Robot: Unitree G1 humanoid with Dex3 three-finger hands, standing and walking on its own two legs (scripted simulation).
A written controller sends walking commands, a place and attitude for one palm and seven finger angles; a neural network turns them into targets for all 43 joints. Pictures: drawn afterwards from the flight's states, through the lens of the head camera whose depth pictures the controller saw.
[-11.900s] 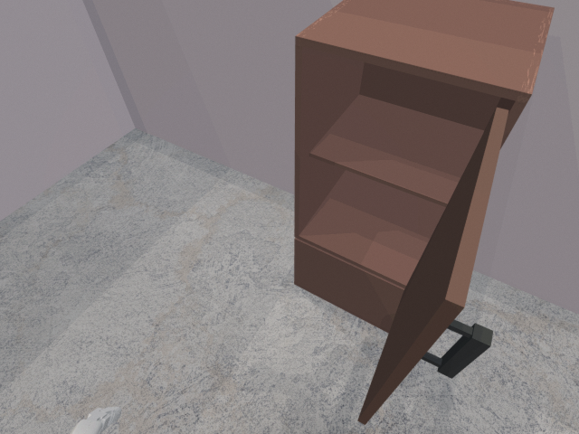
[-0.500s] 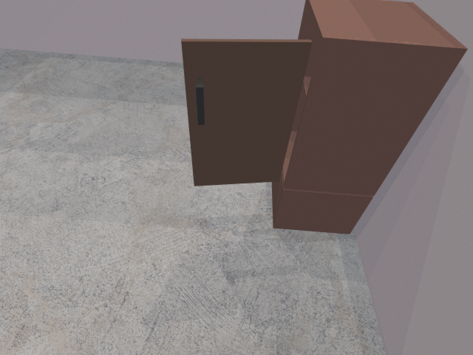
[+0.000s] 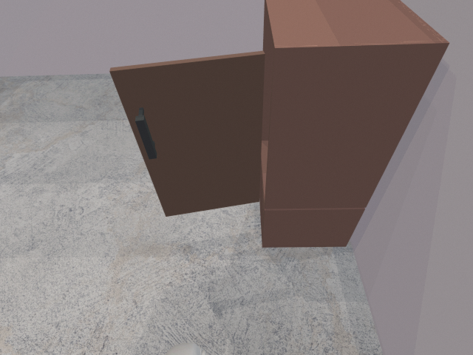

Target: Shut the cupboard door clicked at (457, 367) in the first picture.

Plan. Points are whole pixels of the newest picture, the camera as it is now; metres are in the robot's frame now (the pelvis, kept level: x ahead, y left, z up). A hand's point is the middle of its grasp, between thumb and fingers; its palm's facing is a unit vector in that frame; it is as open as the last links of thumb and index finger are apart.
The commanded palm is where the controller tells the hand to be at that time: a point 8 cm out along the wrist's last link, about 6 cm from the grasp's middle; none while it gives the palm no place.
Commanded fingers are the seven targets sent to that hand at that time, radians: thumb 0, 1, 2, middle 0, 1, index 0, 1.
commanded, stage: take the last steps up to it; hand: left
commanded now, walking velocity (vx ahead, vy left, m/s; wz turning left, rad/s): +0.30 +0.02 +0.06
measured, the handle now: (147, 133) +0.65 +0.26 -0.01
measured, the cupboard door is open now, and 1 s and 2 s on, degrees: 100 100 100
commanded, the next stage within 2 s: come to a stop and stand still in 0.42 s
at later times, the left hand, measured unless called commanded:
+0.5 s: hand out of the picture +0.12 +0.20 -0.18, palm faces +0.10 -0.98 -0.17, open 7.4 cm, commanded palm none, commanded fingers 0.00 0.90 0.90 -0.20 -0.30 -0.20 -0.30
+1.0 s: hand (145, 305) +0.26 +0.22 -0.16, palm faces +0.08 -0.96 -0.28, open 7.4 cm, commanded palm none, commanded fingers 0.00 0.90 0.90 -0.20 -0.30 -0.20 -0.30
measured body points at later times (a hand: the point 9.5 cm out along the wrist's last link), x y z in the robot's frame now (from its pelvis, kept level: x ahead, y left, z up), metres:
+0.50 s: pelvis +0.16 +0.03 +0.00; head +0.19 +0.03 +0.45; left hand +0.12 +0.25 -0.16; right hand +0.24 -0.20 -0.15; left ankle +0.17 +0.14 -0.74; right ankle +0.15 -0.08 -0.68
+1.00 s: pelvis +0.19 +0.02 +0.00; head +0.22 +0.00 +0.45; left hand +0.25 +0.27 -0.14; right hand +0.28 -0.22 -0.16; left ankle +0.18 +0.16 -0.70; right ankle +0.26 -0.10 -0.74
